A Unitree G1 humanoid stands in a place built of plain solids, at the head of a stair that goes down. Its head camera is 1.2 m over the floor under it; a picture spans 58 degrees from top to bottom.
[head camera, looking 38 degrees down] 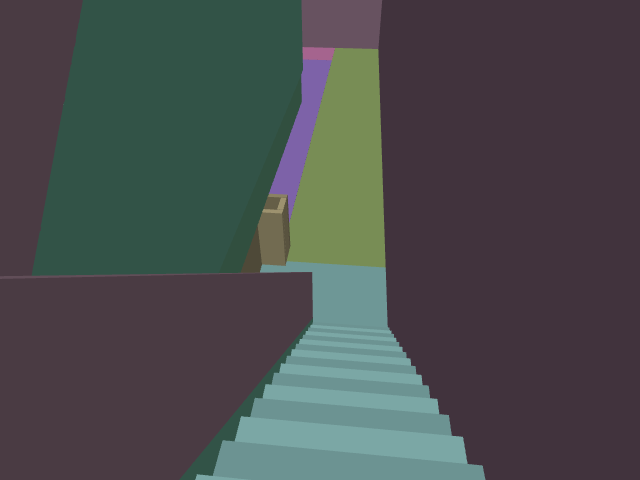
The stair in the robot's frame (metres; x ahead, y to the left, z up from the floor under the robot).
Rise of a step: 0.21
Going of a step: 0.23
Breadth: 1.10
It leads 6 degrees to the right of straight ahead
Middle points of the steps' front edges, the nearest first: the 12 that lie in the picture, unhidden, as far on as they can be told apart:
0.89 -0.12 -0.63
1.12 -0.15 -0.83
1.35 -0.17 -1.04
1.58 -0.19 -1.25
1.81 -0.21 -1.46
2.04 -0.24 -1.67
2.27 -0.26 -1.88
2.50 -0.28 -2.09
2.73 -0.30 -2.30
2.97 -0.33 -2.51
3.20 -0.35 -2.71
3.43 -0.37 -2.92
